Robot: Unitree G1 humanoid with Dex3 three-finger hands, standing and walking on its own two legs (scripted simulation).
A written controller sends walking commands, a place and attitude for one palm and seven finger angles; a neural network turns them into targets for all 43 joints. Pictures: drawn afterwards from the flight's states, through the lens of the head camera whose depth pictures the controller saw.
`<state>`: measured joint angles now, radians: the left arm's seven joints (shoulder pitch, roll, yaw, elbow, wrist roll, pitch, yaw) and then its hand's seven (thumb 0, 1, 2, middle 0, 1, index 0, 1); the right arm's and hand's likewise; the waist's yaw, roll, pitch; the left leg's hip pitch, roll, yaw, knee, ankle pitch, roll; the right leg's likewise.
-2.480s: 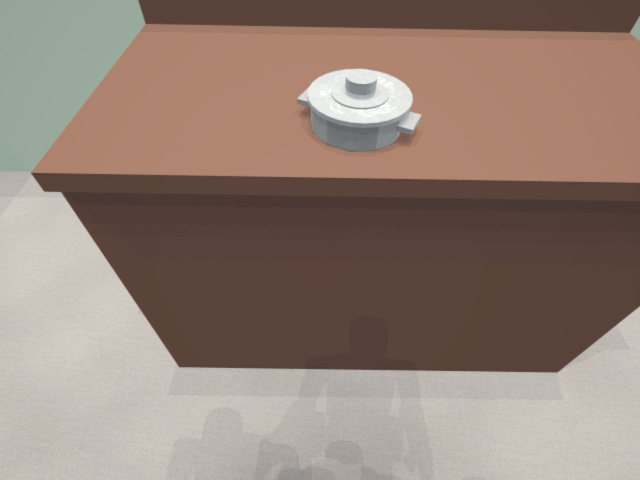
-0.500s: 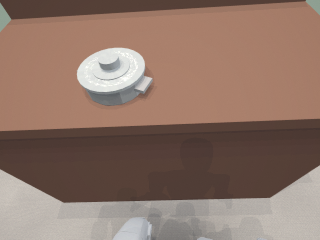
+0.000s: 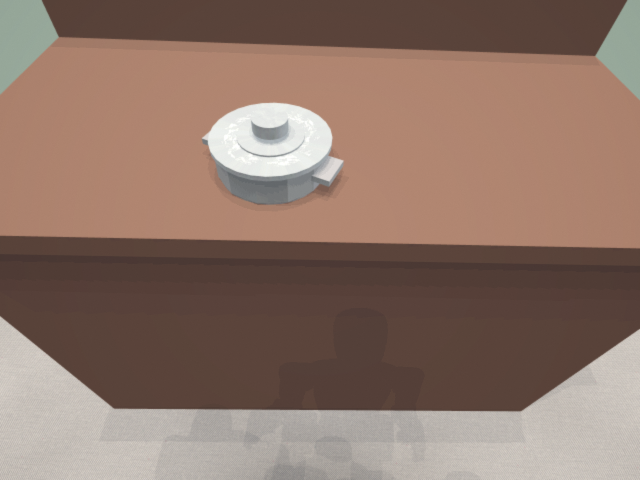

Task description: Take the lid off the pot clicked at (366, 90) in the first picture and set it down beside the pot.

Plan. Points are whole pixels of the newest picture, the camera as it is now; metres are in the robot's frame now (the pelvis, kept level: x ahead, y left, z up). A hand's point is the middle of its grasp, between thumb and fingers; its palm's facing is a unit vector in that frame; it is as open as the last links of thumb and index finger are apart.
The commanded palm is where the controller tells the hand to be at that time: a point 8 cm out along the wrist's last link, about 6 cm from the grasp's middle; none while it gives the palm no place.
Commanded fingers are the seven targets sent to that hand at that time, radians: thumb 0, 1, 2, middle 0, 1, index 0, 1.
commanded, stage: come to a stop and stand still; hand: left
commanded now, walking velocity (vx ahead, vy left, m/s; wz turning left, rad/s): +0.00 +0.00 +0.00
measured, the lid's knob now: (269, 123) +0.54 +0.11 +0.16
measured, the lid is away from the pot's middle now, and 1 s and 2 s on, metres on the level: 0.00 0.00 0.00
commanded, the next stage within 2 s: look again from close up in 0.06 s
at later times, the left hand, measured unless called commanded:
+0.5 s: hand out of the picture +0.03 +0.21 -0.17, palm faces -0.01 -0.97 -0.23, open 7.4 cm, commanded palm none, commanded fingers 0.00 0.90 0.90 -0.20 -0.30 -0.20 -0.30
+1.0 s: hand out of the picture +0.04 +0.20 -0.18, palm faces -0.02 -0.98 -0.19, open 7.4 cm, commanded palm none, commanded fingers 0.00 0.90 0.90 -0.20 -0.30 -0.20 -0.30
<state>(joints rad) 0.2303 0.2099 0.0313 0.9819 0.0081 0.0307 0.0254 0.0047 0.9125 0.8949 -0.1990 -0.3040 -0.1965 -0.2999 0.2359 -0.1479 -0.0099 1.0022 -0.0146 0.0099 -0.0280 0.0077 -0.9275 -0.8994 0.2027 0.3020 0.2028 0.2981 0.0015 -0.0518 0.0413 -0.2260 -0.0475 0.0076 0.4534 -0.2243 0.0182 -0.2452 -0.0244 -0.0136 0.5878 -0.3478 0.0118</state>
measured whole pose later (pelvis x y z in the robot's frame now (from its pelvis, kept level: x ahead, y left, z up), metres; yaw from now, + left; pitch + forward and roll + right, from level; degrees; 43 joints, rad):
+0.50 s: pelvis +0.00 +0.02 +0.00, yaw -1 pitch -1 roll +0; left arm 0.27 0.17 -0.01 1.03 0.01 0.00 0.04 0.00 0.91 0.89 -0.20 -0.30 -0.20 -0.30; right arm 0.30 -0.16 0.00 1.04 -0.01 -0.01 -0.02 0.02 -0.92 -0.90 0.20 0.30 0.20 0.30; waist -0.01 0.02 0.02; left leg -0.25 -0.04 0.03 0.54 -0.28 0.04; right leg -0.22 -0.01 0.01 0.55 -0.32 0.01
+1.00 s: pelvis +0.02 +0.02 +0.00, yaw -2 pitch +0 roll +0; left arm 0.25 0.18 -0.01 1.05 0.01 0.00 0.04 0.00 0.91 0.89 -0.20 -0.30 -0.20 -0.30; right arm 0.20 -0.16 0.00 1.07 0.00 -0.02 -0.03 0.01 -0.91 -0.90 0.20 0.30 0.20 0.30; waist 0.00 -0.03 0.05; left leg -0.22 -0.03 0.04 0.50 -0.28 0.04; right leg -0.19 -0.01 0.02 0.50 -0.31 0.01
